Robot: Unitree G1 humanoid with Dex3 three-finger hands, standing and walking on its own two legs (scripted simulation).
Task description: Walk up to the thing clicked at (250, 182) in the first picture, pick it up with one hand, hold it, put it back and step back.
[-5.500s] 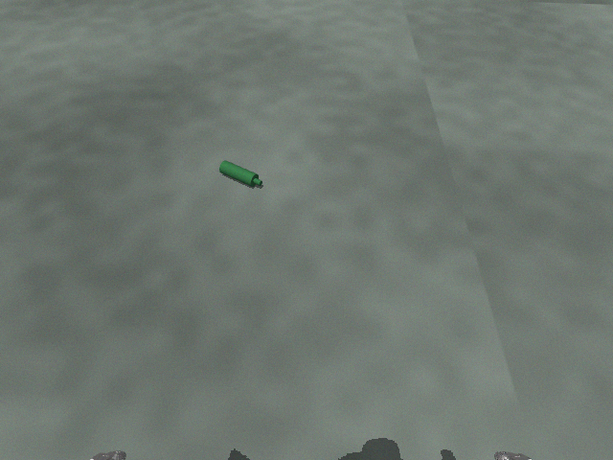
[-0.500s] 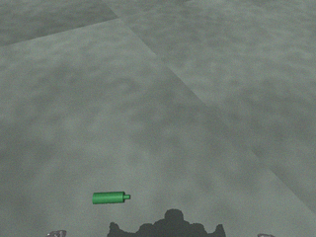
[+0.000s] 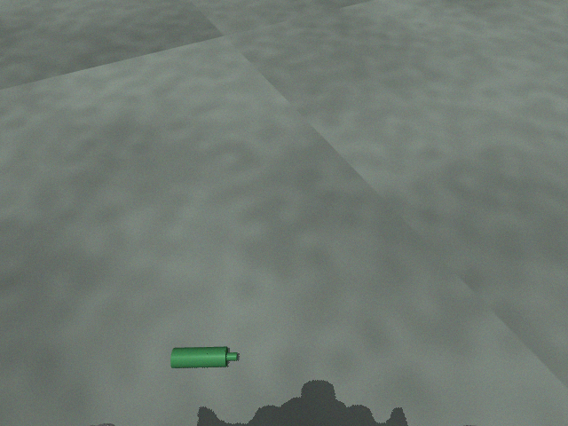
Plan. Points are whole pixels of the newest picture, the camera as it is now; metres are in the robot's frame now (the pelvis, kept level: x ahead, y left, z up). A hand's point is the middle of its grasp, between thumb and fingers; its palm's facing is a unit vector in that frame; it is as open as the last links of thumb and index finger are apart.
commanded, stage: stand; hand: left
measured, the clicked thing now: (205, 357) +0.41 +0.27 -0.75
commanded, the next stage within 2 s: none
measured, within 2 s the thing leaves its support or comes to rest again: neither
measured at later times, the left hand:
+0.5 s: hand out of the picture +0.08 +0.25 -0.15, palm faces -0.01 -0.94 -0.35, open 7.3 cm
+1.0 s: hand out of the picture +0.07 +0.25 -0.16, palm faces -0.01 -0.94 -0.35, open 7.3 cm
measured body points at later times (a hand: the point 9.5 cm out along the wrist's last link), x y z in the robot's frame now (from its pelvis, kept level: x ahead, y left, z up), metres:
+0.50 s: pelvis +0.00 +0.00 +0.00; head +0.01 -0.01 +0.45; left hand +0.08 +0.30 -0.13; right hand +0.08 -0.30 -0.14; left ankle -0.02 +0.12 -0.75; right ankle +0.00 -0.10 -0.75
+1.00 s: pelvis +0.00 -0.01 +0.00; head +0.01 -0.01 +0.45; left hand +0.08 +0.29 -0.13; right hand +0.08 -0.31 -0.14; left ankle -0.02 +0.12 -0.75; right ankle +0.00 -0.10 -0.75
